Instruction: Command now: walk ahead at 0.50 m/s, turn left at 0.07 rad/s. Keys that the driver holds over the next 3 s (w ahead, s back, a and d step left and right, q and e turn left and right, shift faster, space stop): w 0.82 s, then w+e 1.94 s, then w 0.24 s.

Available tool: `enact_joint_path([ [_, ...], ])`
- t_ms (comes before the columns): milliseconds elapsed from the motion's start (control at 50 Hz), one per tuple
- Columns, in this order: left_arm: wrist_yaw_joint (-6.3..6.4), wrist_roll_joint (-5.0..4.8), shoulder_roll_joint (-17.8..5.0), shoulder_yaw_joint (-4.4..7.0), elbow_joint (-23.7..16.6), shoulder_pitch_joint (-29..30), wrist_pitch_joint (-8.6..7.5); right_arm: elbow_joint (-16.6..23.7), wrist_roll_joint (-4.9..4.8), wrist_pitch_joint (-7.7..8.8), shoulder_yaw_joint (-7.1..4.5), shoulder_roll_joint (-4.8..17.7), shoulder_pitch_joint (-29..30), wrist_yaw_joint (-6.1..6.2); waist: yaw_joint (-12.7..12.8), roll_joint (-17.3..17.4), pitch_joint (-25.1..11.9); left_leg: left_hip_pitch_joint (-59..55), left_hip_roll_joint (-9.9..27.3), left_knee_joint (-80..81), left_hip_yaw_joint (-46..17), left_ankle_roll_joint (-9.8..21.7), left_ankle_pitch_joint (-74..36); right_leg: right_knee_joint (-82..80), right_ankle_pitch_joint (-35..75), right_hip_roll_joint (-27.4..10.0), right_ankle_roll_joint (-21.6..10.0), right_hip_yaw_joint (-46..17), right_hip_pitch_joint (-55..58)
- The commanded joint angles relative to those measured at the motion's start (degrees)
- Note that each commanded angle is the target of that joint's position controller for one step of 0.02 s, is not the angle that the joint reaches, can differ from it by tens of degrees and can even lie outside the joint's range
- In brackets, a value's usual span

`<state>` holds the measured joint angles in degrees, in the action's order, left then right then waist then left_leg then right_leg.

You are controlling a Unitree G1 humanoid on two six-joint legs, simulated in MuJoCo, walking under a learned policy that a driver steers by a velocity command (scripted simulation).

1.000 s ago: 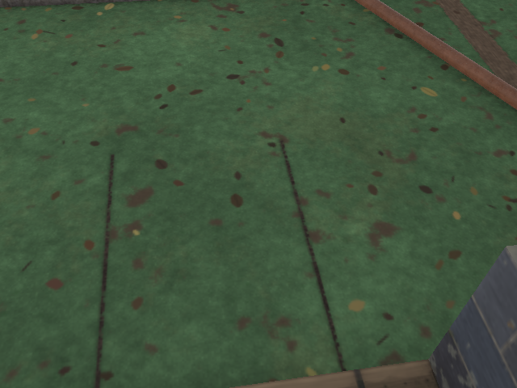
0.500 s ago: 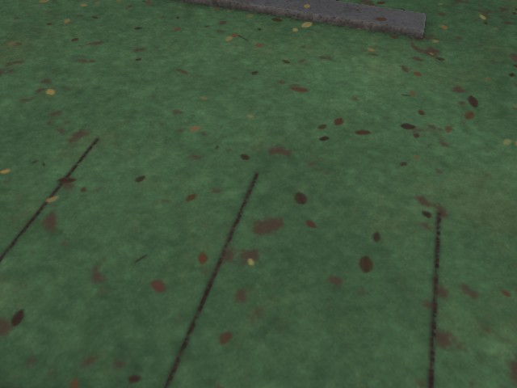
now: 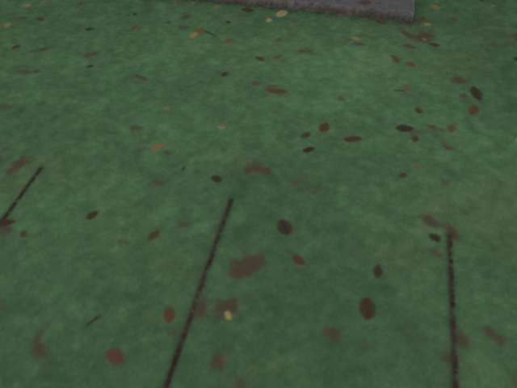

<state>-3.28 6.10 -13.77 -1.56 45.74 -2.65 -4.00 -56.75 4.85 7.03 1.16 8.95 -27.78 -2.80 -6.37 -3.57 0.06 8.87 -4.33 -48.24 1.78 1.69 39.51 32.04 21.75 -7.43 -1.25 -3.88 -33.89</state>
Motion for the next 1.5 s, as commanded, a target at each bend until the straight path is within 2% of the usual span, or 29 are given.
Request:
enact_joint_path([
  [20, -0.29, 0.27, -4.24, 0.69, -2.85, 5.04, 0.45, 0.42, -0.88, -0.3, -1.21, 7.85, -4.14, 1.35, -0.56, 4.18, 9.66, 3.46, 14.71, 5.86, -17.22, 9.33, -16.42, -10.14, 1.61, -1.76, -0.53, 0.18, 2.53],
  [40, -0.23, 0.12, -4.64, 0.97, -2.48, 5.23, 0.37, -0.87, -1.3, -1.09, -1.6, 8.75, -6.27, 1.69, -0.9, 4.6, 10.18, 0.62, 15.32, 4.44, -18.04, 8.72, -19.48, -12.89, 1.15, -1.49, -0.77, 0.99, 3.81],
  [60, 0.17, -12.38, -7.48, 3.51, -3.23, 6.97, -0.67, 0.02, -8.23, -3.59, -4.3, 11.53, 0.15, 4.32, 0.56, 4.48, 10.35, 4.67, 11.05, -1.96, -14.91, 7.65, -30.85, -13.92, -7.34, 2.16, -0.49, 0.31, 7.58],
  [100, 1.05, -10.18, -11.16, 5.8, 5.07, -19.56, -0.81, -2.06, -6.49, -3.67, -4.16, 8.62, -1.61, 4.66, 11.85, 0.08, -3.23, 18.19, 5.91, -30.1, -9.36, 3.6, -28.56, -3.67, 11.59, 0.32, -3.59, 3.41, 39.18],
  [120, 0.61, -8.15, -12.01, 6.14, 8.3, -29.98, -0.93, -4.33, -8.35, -2.32, -2.75, 1.26, -10.76, 3.82, 13.56, -14.14, -16.3, 38.8, -1.31, -59.29, -8.54, -0.33, 8.59, 10.94, 24.19, -9.25, -10.17, -3.77, 66.0],
  [140, 0.32, -8.91, -13.79, 7.2, 9.37, -33.8, -0.36, -1.09, -10.16, -0.58, -2.95, 5.16, -9.96, 3.78, 15.68, -18.29, -25.81, 47.08, 0.81, -71.67, -12.23, -1.42, 6.89, 7.68, 6.97, -16.07, -15.73, -18.49, 70.47],
  [160, 0.88, -9.25, -13.36, 7.46, 9.85, -32.7, 0.46, 3.03, -11.33, 0.23, -3.46, 6.03, -1.96, 4.65, 16.32, -16.96, -24.69, 55.8, 2.06, -72.72, -10.23, -1.57, 1.04, -3.76, -20.54, -19.33, -18.53, -28.13, 67.22],
  [180, 2.13, -8.87, -8.03, 6.06, 9.58, -25.88, 1.22, 6.93, -9.99, -0.77, -3.71, 6.7, 10.5, 6.32, 14.58, -2.13, -12.58, 60.43, 5.52, -65.29, -1.8, -1.18, -6.8, -13.31, -35.6, -14.17, -14.71, -26.16, 54.83],
  [200, 3.12, -7.19, -9.11, 5.86, 8.71, -19.48, 0.93, 9.46, -10.57, -1.64, -3.4, 5.05, 12.37, 7.22, 11.38, -4.41, -9.98, 58.66, 6.55, -65.99, -1.77, -1.96, -11.63, -14.76, -34.5, -17.95, -17.25, -29.33, 45.35],
  [220, 2.81, -5.5, -6.46, 4.88, 6.33, -12.99, -0.35, 9.48, -8.17, -2.78, -3.09, 4.12, 11.78, 7.16, 7.67, 4.84, -8.17, 52.08, 10.26, -58.47, -5.54, -0.71, -17.26, -14.75, -33.47, -18.47, -16.93, -30.24, 33.87],
  [260, 2.09, -5.19, -1.25, 3.08, 7.67, -8.43, -1.67, 9.4, -7.05, -3.72, -4.0, 3.67, 11.5, 6.01, 3.15, 4.36, -1.54, 46.49, 12.73, -45.39, -8.79, 2.21, -25.15, -14.96, -34.7, -11.73, -11.94, -19.41, 17.89],
  [340, 4.95, -6.19, -5.25, 4.26, 9.04, -9.91, -1.94, 12.46, -4.6, -2.71, -4.48, 3.31, 19.06, 4.83, 3.52, -1.42, -0.21, 25.82, 9.95, -3.38, -4.08, -1.13, -44.23, -19.16, -16.55, -1.29, -10.27, -1.54, 7.17],
  [480, 4.75, -8.55, -6.78, 6.82, 12.99, -20.68, -0.94, 15.73, -5.99, -3.22, -4.38, 5.33, 34.63, 2.17, 9.93, 1.56, 3.01, 29.17, 7.41, 15.9, -2.22, 0.95, -39.07, -17.16, -18.23, -7.53, -10.67, -5.0, 29.49],
  [520, 4.4, -8.27, -7.02, 7.17, 13.16, -20.92, -0.37, 15.47, -5.97, -2.77, -4.85, 6.03, 33.31, 1.9, 8.32, 0.59, 1.1, 22.22, 5.28, 19.7, 0.05, 2.86, -34.06, -12.41, -10.58, -6.61, -9.19, -3.67, 31.37],
  [560, 4.2, -7.62, -6.02, 6.81, 11.32, -16.58, -0.61, 10.06, -5.39, -2.74, -7.47, 11.29, 15.89, 2.44, 0.5, 1.61, -9.19, -5.11, 6.44, 18.01, -2.92, 7.14, -38.42, 5.5, 0.46, -1.26, -5.97, 1.13, 21.59],
  [580, 3.55, -6.79, -1.89, 5.24, 9.93, -18.86, -2.03, 8.14, -5.15, -2.79, -9.04, 17.76, 5.36, 2.8, -1.31, 12.11, -18.84, -30.84, 20.65, 19.19, -22.54, 15.14, -38.13, 28.15, -21.02, 6.48, -1.59, 5.75, -0.54],
  [600, 2.6, -7.17, -1.89, 4.97, 9.72, -19.66, -3.48, 6.72, -5.74, -2.98, -8.45, 16.28, 1.14, 2.68, -1.33, 18.61, -25.32, -36.08, 27.24, 28.99, -42.68, 19.54, -27.89, 40.47, -52.49, 10.2, -1.19, -0.61, -10.64],
  [620, 2.4, -8.68, -6.7, 6.59, 9.16, -15.44, -4.23, 8.0, -5.39, -3.13, -7.44, 12.87, 6.46, 3.01, -0.67, 13.89, -17.66, -31.09, 25.21, 31.11, -38.18, 16.99, -20.97, 45.19, -49.84, 6.78, -2.19, -3.17, -17.21],
  [680, 4.26, -7.41, -5.46, 7.31, 7.33, -8.92, -2.67, 9.82, -4.74, -2.36, -5.96, 7.84, 19.26, 2.72, 5.52, 5.92, -4.31, -6.34, 18.84, 36.82, -20.98, 12.22, -31.33, 35.62, -36.27, 0.05, -2.03, -0.57, -10.52],
  [820, 4.37, -6.23, -1.97, 7.14, 3.43, -1.08, -1.09, 4.17, -5.48, -1.67, -6.16, 9.75, 12.04, 3.47, 6.16, 6.64, -0.61, -0.93, 15.45, 40.03, -9.83, 10.99, -44.97, 15.4, -20.91, 0.38, 0.3, 1.35, -8.6],
  [1000, 1.21, -7.97, -2.1, 5.87, -1.1, 12.13, -0.42, -1.07, -5.27, -1.88, -6.8, 11.19, 5.49, 3.98, 2.26, 6.79, 4.27, -13.73, 19.15, 37.47, -1.97, 7.61, -45.8, -0.02, -18.95, 3.54, -3.36, 2.61, -8.08],
  [1060, 0.15, -7.41, -3.92, 6.5, -1.55, 8.95, -0.45, -0.51, -5.45, -2.62, -7.47, 12.96, 7.38, 4.36, 4.81, 8.92, 0.98, -16.1, 19.46, 28.88, 1.1, 5.85, -68.17, -0.53, -28.09, 7.35, -5.92, 7.26, 1.17],
  [1100, 0.32, -7.21, -8.43, 9.12, 2.6, -6.93, -0.21, 0.62, -5.31, -3.18, -7.35, 13.24, 9.11, 4.8, 12.33, 8.5, -7.45, -8.66, 16.01, 9.1, 4.83, 3.04, -76.88, -2.52, -25.23, 10.24, -9.15, 7.22, 24.77],
  [1120, 1.09, -6.47, -14.31, 10.68, 3.47, -17.05, 0.0, 2.94, -4.46, -2.34, -6.09, 10.11, 6.64, 4.34, 13.25, -1.5, -15.76, 14.5, 10.37, -13.23, 6.18, -0.72, -56.43, -1.5, -24.07, -2.93, -17.06, -14.81, 49.6],
  [1140, 1.32, -7.65, -13.98, 10.02, 3.82, -19.41, 0.27, 3.12, -4.46, -0.24, -4.32, 6.76, 5.19, 3.15, 11.82, -10.66, -22.67, 29.21, 0.32, -29.33, -1.32, -2.55, -10.08, -12.82, -32.23, -12.55, -24.19, -40.48, 60.12],
  [1180, 2.08, -6.85, -8.44, 8.36, 2.01, -13.8, 0.13, 5.83, -7.45, 2.56, -5.78, 12.37, 15.24, 2.31, 12.48, -3.83, -12.91, 38.16, 6.57, -31.21, -7.29, 0.24, -15.41, -14.67, -30.96, -7.93, -18.44, -28.21, 51.89],
  [1220, 2.12, -6.65, -5.87, 7.52, 0.24, -7.11, -0.78, 6.53, -5.36, 2.17, -6.74, 12.62, 18.21, 3.56, 7.98, 3.34, -6.21, 31.19, 10.37, -20.58, -6.89, -0.3, -20.8, -16.91, -17.93, -4.13, -15.9, -18.48, 35.26],
  [1400, 3.91, -7.58, -9.13, 8.28, 0.72, -13.2, -0.52, 12.76, -4.34, -0.31, -5.72, 7.41, 31.11, 3.83, 9.17, -0.29, -0.29, 20.09, 5.74, 13.4, -3.78, -3.55, -43.76, -19.43, -20.2, 3.3, -11.61, -10.55, 16.88],
  [1500, 4.1, -7.98, -8.48, 8.23, 2.0, -16.83, -0.15, 15.93, -5.32, 0.39, -5.8, 10.41, 36.1, 2.94, 10.41, -1.08, -0.1, 18.8, 4.42, 21.11, -6.65, -2.62, -41.59, -14.01, -26.08, 0.74, -10.58, -18.11, 24.25],
])
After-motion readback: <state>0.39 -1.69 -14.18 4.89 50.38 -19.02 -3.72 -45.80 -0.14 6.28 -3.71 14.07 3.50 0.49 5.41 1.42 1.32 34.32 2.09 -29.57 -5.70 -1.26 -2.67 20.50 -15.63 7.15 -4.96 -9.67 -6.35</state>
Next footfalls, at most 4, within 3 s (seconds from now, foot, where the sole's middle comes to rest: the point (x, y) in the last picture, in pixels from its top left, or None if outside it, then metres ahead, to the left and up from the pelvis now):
0.10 right None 0.24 -0.16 -0.86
0.56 left None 0.50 0.06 -0.86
1.10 right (301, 296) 0.81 -0.18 -0.86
1.58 left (252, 221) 1.12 -0.06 -0.86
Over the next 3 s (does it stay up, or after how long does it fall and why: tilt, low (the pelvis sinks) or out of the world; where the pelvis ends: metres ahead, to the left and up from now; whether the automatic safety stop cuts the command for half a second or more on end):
stays up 1.44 -0.63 -0.08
